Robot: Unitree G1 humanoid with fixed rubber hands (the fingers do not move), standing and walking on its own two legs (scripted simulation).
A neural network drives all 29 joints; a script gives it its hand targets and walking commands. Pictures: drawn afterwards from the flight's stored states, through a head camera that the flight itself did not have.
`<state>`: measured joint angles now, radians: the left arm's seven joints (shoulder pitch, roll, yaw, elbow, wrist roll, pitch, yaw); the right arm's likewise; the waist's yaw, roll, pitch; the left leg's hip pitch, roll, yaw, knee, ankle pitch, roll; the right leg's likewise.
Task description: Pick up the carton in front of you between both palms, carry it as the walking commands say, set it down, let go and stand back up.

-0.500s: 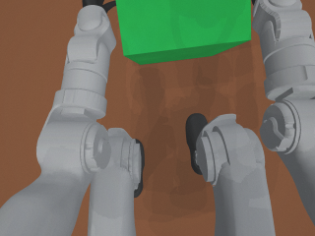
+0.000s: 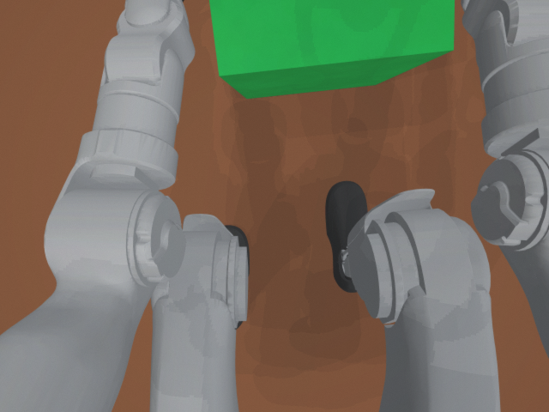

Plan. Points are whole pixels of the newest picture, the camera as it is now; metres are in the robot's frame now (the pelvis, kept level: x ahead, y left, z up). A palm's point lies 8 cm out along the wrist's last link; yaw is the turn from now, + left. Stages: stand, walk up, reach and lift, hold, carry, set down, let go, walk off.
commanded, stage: set down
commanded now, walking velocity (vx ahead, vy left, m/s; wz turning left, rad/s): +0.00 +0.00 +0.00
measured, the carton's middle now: out of the picture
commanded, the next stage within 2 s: let go in 1.68 s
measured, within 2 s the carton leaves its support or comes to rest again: neither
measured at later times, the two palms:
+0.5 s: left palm out of the picture +0.56 +0.07 -0.18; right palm out of the picture +0.52 -0.27 -0.19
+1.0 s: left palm out of the picture +0.58 +0.07 -0.05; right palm out of the picture +0.54 -0.30 -0.05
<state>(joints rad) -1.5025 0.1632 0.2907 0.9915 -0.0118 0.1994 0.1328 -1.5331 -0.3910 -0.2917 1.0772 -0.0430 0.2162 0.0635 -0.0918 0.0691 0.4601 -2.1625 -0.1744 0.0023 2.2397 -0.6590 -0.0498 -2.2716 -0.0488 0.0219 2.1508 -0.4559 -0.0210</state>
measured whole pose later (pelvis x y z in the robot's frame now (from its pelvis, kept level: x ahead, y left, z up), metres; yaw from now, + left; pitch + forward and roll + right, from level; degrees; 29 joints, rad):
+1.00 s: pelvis +0.01 +0.00 +0.06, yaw -1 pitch +40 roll +4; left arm -1.41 0.22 0.22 0.93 -0.09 0.22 0.18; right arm -1.44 -0.47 -0.23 1.08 0.08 0.16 0.01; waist -0.06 0.05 0.21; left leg -2.06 -0.12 0.02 2.01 -0.65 -0.03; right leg -2.19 0.00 0.04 1.94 -0.44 0.00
